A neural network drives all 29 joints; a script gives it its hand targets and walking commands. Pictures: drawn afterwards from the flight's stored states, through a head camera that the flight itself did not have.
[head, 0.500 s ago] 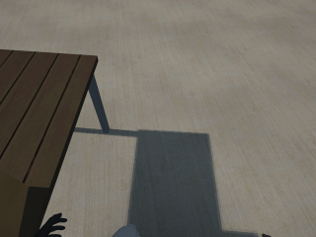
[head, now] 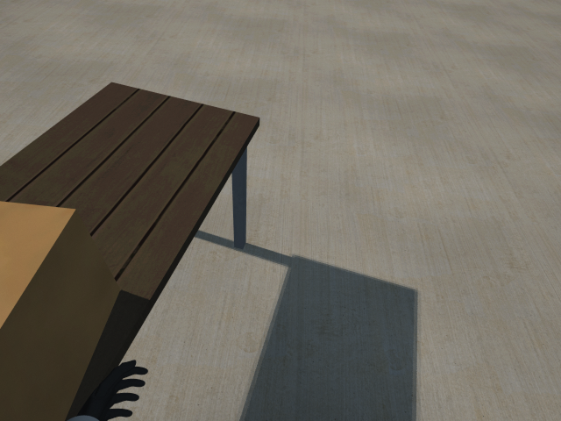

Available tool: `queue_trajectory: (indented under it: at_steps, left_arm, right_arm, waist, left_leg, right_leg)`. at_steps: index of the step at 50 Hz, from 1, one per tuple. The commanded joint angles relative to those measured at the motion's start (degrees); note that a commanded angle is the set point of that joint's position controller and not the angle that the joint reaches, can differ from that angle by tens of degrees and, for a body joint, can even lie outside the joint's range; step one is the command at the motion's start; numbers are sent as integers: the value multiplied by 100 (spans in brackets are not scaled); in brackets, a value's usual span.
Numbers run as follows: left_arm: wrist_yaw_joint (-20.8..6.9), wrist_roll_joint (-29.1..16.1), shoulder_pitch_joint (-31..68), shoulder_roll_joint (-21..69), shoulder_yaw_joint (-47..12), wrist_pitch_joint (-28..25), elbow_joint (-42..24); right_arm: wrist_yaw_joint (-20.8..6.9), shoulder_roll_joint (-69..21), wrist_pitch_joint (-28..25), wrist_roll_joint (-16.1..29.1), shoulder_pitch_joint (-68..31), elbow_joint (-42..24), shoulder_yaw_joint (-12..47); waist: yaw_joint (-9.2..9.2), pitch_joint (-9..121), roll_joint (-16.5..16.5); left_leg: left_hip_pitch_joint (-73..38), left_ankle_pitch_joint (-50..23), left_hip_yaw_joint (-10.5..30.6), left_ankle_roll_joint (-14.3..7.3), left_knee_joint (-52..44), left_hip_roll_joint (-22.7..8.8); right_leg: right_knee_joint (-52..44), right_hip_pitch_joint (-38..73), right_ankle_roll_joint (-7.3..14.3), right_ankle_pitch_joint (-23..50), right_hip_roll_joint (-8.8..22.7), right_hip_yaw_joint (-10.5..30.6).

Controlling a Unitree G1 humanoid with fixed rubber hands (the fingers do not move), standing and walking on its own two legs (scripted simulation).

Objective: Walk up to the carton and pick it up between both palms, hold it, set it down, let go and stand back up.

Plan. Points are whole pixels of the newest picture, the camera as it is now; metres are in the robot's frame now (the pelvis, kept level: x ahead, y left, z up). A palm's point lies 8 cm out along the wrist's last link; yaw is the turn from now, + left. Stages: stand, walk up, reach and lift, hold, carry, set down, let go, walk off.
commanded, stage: walk up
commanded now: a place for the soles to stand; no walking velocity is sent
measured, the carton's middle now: out of the picture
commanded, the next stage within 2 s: none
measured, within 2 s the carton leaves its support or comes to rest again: neither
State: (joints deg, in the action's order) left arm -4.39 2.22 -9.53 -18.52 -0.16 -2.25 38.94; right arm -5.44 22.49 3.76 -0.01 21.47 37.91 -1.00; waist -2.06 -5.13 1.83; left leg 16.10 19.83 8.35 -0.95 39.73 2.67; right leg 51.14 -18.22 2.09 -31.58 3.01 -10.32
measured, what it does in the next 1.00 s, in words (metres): steps to the right, turning left: right foot, then left foot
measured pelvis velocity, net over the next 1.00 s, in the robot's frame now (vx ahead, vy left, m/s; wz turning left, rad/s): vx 0.08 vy -0.09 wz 0.58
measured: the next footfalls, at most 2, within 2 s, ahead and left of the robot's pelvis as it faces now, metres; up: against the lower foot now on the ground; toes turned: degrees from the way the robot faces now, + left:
right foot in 0.14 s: +0.08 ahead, -0.12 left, +0.00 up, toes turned +0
left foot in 0.56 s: +0.08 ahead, +0.10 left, +0.00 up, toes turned +12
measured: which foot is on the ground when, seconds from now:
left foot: down 0.00-0.14, up 0.16-0.54, down 0.56-0.84, up 0.86-1.00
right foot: up 0.00-0.12, down 0.14-0.56, up 0.58-0.80, down 0.82-1.00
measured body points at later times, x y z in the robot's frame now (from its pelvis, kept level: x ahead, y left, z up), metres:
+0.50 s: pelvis +0.03 -0.03 +0.00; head +0.05 -0.02 +0.45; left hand +0.07 +0.27 -0.10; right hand +0.19 -0.31 -0.09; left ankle +0.05 +0.09 -0.70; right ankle +0.04 -0.12 -0.72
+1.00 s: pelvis +0.08 -0.09 +0.01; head +0.13 -0.07 +0.46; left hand +0.00 +0.23 -0.08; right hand +0.34 -0.28 -0.09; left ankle +0.04 +0.06 -0.68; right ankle +0.13 -0.15 -0.72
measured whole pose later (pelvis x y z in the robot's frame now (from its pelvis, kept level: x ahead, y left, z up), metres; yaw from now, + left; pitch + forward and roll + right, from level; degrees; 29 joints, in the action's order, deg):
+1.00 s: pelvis +0.08 -0.09 +0.01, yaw +33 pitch +1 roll +1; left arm 0.7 1.3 -17.6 -23.4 0.9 -2.8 39.2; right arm -4.6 24.0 3.2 0.0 16.7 36.5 -1.0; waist -0.3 -4.0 -0.1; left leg 29.5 20.8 6.7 -1.8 50.3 3.4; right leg 32.4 -15.9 2.3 -17.6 3.4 -10.6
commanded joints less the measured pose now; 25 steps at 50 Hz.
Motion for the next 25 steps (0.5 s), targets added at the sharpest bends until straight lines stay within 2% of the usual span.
queue_trajectory:
  at_steps: [1,2,3,4,5,6,7,8,9,10,11,12,13,15,16,17,18,19,20,21,22,23,24,25]
  left_arm:
    - [392,-91,-71,-1467,918,-101,-414]
    - [409,-122,-85,-1530,971,-127,-404]
    - [454,-129,-169,-1345,880,-160,-446]
    - [501,-126,-489,-1242,911,-208,-342]
    - [531,-140,-864,-1301,886,-247,-252]
    - [642,-165,-1321,-1492,905,-242,-110]
    - [668,-129,-1126,-1818,987,-254,-216]
    - [680,-58,-747,-2047,1057,-247,-351]
    - [666,-76,-321,-2182,1065,-256,-491]
    - [638,-117,-304,-1994,1031,-295,-467]
    - [639,-145,-371,-1864,1030,-273,-385]
    - [618,-90,-313,-1669,982,-279,-409]
    - [643,-95,-400,-1749,997,-254,-408]
    - [595,-99,-634,-1736,1000,-245,-364]
    - [570,-114,-449,-1691,979,-206,-392]
    - [531,-128,-311,-1656,1011,-128,-479]
    - [504,-112,-284,-1694,1041,-131,-455]
    - [471,-58,-280,-1710,981,-105,-484]
    - [441,-85,-67,-1656,984,-109,-481]
    - [408,15,-37,-1780,1016,-95,-522]
    - [416,-1,-205,-1958,1071,-76,-476]
    - [402,5,-153,-1965,1058,-85,-488]
    - [413,29,-45,-2027,1100,-53,-502]
    - [402,-3,-74,-2005,1095,-21,-521]
  right_arm:
    - [103,1421,-212,-262,-526,-789,-743]
    - [59,1397,-193,-281,-583,-825,-719]
    - [76,1341,-214,-260,-459,-888,-716]
    - [59,1228,-219,-229,-582,-899,-702]
    - [91,1138,-230,-174,-806,-984,-717]
    - [123,944,-247,-177,-870,-1020,-628]
    - [113,662,-206,-124,-181,-849,-531]
    - [151,852,-161,-243,207,-722,-593]
    - [173,1138,-109,-290,210,-665,-668]
    - [129,1399,-67,-260,-210,-628,-693]
    - [63,1219,-74,-205,-155,-614,-649]
    - [19,1063,-109,-133,91,-455,-641]
    - [1,1026,-130,-184,201,-519,-646]
    - [-17,936,-149,-181,4,-472,-546]
    - [13,884,-134,-148,203,-372,-573]
    - [20,876,-136,-150,261,-451,-518]
    - [10,883,-139,-165,29,-450,-535]
    - [25,923,-130,-173,-56,-558,-560]
    - [48,901,-138,-175,22,-517,-566]
    - [84,973,-153,-164,172,-605,-636]
    - [79,993,-125,-243,23,-694,-651]
    - [113,1094,-131,-228,230,-674,-705]
    - [94,1177,-142,-271,346,-632,-739]
    - [84,1229,-160,-245,433,-520,-751]
  waist:
    - [274,-286,-1247]
    - [261,-10,-1465]
    - [344,125,-1363]
    - [520,525,-1294]
    - [763,640,-1049]
    - [878,1168,-778]
    - [833,1609,461]
    - [580,1461,500]
    - [369,1237,270]
    - [443,767,-213]
    - [281,623,-34]
    - [230,741,321]
    - [201,742,474]
    - [361,762,532]
    - [234,850,507]
    - [200,948,667]
    - [284,877,612]
    - [322,849,663]
    - [229,760,543]
    - [126,986,648]
    - [171,927,607]
    - [57,1041,375]
    - [-44,1042,311]
    - [-14,860,110]
  left_leg:
    - [457,980,2906,-1104,-2647,-765]
    - [339,203,2520,-1039,-2309,-466]
    - [239,-415,2389,-967,-2000,-440]
    - [393,-544,2095,-766,-1679,-267]
    - [896,-731,1673,-566,-1152,-148]
    - [1197,-1137,1230,-357,-476,29]
    - [2368,649,432,-76,455,536]
    - [2790,917,154,96,1145,75]
    - [2550,671,153,132,1552,-415]
    - [2446,388,51,130,1663,-562]
    - [2363,-30,97,81,1442,-565]
    - [2035,-413,98,129,1339,-428]
    - [2102,-409,-60,147,1255,-294]
    - [2096,-587,-421,69,1045,-391]
    - [1928,-744,-496,68,1038,-358]
    - [1785,-802,-586,63,689,-334]
    - [1645,-879,-675,2,632,-473]
    - [1560,-754,-717,-43,476,-456]
    - [1513,-948,-743,-105,449,-468]
    - [1252,-301,-710,-152,431,-408]
    - [1340,-206,-695,-159,465,-490]
    - [1168,102,-525,-208,292,-577]
    - [855,229,-381,-228,178,-593]
    - [672,219,-376,-338,-305,-401]
  right_leg:
    - [-466,-662,-222,23,-377,1114]
    - [-917,-83,-265,-8,-504,1104]
    - [-1545,144,-275,175,-406,1159]
    - [-2155,934,-225,626,-461,1191]
    - [-3095,2010,-186,1720,-277,1266]
    - [-3406,2826,-237,2391,198,1548]
    - [-3662,4031,-164,2050,1418,2420]
    - [-3528,3640,102,2092,2498,2687]
    - [-3768,2712,569,1239,2818,2816]
    - [-3845,2308,353,1011,2580,2460]
    - [-3756,2129,-58,1293,2059,1731]
    - [-3521,2233,-78,1822,1434,1102]
    - [-3220,2357,-144,2996,1364,866]
    - [-2965,2345,-50,4228,1392,469]
    - [-2767,2284,-100,4512,1402,272]
    - [-2588,2225,30,4357,1287,37]
    - [-2691,1889,196,3992,1569,124]
    - [-2653,1777,233,3503,1549,92]
    - [-2626,1610,308,3421,1601,73]
    - [-2452,1719,538,3196,1624,222]
    - [-2495,1655,650,2997,1898,371]
    - [-2380,1562,709,2559,2101,494]
    - [-2292,1220,667,1693,2032,502]
    - [-2017,1007,565,878,1848,406]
